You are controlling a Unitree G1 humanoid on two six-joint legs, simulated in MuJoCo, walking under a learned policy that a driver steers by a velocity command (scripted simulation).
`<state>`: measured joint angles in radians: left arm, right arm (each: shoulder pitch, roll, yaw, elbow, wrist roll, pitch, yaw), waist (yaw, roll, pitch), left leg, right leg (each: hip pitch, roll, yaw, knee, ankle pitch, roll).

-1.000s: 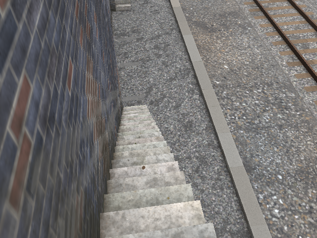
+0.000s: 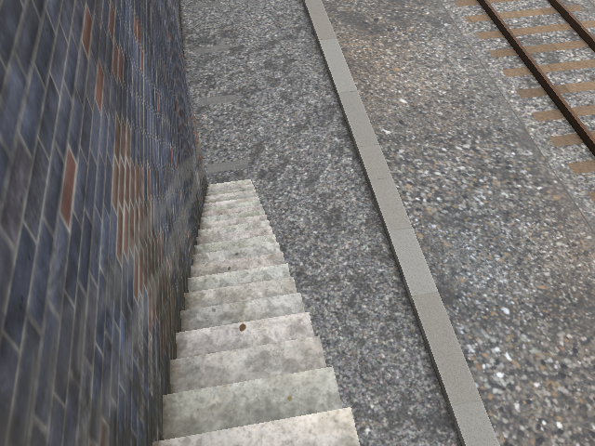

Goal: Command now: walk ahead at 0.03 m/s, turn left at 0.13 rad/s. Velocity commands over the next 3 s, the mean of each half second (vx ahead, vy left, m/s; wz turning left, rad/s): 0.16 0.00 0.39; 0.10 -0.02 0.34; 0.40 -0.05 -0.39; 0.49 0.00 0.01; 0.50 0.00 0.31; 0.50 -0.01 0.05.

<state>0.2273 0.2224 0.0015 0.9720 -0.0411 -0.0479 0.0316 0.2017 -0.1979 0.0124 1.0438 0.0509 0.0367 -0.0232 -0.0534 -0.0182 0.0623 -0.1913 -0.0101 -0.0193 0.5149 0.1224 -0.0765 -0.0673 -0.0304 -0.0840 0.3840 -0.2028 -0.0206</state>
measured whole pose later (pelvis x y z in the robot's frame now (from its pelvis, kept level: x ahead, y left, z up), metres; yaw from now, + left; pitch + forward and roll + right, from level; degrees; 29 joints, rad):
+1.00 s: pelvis +0.11 +0.08 -0.26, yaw +23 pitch -1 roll -3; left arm 0.35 0.28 0.04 0.88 0.03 0.05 -0.01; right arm 0.30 -0.21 0.00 0.73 -0.02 0.01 -0.01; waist -0.01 0.01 0.00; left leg -0.50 0.08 0.04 0.87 -0.39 0.02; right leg -0.32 -0.07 -0.10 0.91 -0.60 0.01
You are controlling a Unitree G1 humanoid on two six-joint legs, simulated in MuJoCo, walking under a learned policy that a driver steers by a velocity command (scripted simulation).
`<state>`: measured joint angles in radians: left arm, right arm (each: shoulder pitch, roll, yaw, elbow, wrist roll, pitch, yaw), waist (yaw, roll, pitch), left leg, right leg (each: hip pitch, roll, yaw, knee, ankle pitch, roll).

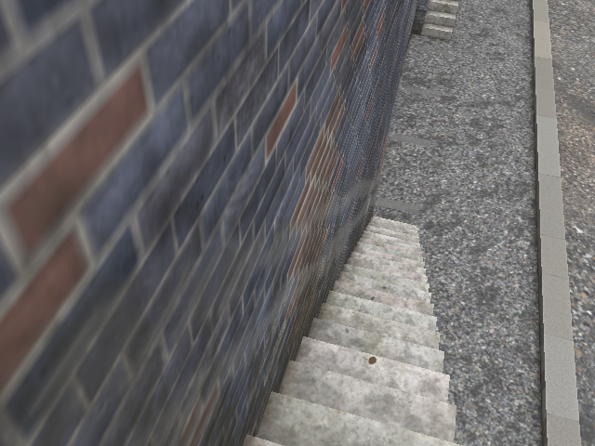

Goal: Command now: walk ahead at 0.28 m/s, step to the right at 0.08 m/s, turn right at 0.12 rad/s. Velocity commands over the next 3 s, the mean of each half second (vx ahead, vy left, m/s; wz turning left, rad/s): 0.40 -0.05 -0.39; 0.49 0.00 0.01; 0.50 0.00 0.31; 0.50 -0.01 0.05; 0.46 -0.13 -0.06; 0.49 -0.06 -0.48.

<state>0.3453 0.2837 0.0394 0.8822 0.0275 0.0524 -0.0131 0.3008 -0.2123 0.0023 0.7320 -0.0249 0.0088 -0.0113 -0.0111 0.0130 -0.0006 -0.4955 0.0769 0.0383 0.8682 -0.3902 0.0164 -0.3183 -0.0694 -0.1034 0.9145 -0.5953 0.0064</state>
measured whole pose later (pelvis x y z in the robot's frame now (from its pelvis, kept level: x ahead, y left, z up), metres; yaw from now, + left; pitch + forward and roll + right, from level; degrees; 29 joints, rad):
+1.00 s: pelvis +0.29 -0.18 -0.21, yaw -12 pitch +1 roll +4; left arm 0.20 0.35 0.00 0.77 0.08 -0.11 -0.08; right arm 0.62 -0.30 -0.03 1.04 -0.13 -0.11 0.08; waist -0.11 0.01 -0.04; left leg -0.35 -0.21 -0.04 0.91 -0.56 0.10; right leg -0.68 0.04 0.17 1.75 -0.59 0.04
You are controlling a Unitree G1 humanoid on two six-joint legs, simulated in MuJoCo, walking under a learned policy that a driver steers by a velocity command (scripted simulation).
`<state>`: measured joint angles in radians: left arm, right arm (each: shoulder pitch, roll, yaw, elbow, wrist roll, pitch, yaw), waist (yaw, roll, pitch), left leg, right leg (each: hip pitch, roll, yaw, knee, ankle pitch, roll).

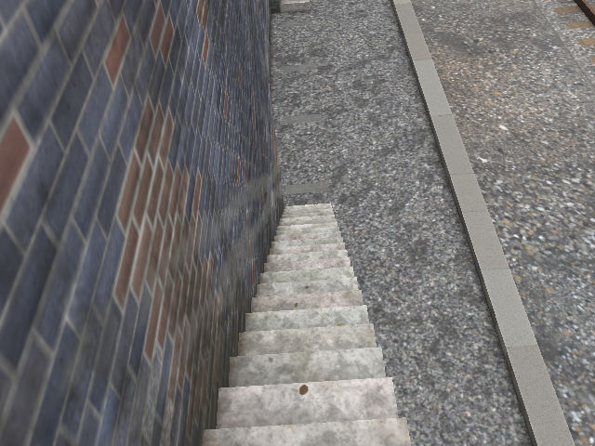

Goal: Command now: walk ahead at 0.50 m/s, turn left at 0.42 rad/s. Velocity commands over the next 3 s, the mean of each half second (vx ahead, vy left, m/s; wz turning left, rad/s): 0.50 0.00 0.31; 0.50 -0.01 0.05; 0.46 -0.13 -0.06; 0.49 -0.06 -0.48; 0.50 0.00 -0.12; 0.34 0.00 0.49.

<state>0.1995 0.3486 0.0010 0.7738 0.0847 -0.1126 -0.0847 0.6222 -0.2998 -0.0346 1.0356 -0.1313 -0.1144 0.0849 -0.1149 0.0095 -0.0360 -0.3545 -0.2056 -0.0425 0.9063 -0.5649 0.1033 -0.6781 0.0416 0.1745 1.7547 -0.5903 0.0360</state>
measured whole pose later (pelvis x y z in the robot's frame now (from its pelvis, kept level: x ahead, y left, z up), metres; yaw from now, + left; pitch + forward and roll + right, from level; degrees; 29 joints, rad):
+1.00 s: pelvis +0.57 +0.00 -0.42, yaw +9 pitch +1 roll +4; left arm 0.18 0.25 -0.01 0.85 0.07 -0.09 -0.05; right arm 0.51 -0.13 0.03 0.99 0.00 -0.13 -0.01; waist -0.03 -0.07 -0.03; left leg -0.41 -0.13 0.06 1.11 -0.72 0.06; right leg -0.75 -0.04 0.15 1.09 0.27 0.02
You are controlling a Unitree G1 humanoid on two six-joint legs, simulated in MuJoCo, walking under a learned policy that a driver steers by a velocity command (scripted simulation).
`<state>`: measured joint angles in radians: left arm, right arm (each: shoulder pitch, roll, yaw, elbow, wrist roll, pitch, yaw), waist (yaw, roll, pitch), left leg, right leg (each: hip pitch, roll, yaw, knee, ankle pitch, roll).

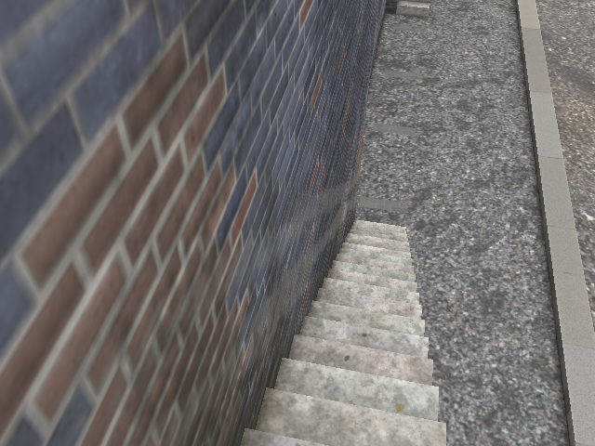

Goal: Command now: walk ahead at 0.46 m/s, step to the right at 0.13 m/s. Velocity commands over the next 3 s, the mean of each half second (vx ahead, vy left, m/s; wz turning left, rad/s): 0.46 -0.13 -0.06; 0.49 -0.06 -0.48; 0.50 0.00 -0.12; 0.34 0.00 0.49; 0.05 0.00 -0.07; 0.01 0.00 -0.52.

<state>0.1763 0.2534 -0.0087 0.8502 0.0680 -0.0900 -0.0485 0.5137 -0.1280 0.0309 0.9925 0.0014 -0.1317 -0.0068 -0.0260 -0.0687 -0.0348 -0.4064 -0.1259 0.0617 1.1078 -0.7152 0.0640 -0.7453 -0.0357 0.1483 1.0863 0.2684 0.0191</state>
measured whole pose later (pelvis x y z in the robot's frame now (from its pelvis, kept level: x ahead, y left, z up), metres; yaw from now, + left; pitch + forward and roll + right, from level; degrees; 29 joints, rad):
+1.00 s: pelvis +0.42 -0.12 -0.38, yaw -15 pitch -2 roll -1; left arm 0.37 0.37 0.06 0.86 -0.01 -0.22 -0.03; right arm 0.29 -0.32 -0.09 0.78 -0.16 -0.05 0.10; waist 0.02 -0.05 -0.01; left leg -0.55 0.09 -0.15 1.53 -0.59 -0.04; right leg -0.41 0.08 -0.01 1.12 -0.69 -0.06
